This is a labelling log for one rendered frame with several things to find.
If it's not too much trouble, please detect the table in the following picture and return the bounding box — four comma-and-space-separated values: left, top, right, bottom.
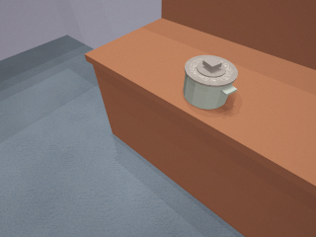
84, 0, 316, 237

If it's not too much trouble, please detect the lid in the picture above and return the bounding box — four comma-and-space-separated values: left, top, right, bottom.
184, 55, 238, 88

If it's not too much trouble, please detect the pot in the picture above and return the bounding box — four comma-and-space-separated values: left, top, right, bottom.
183, 62, 237, 110

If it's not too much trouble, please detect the knob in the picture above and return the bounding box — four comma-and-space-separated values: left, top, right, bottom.
202, 57, 222, 71

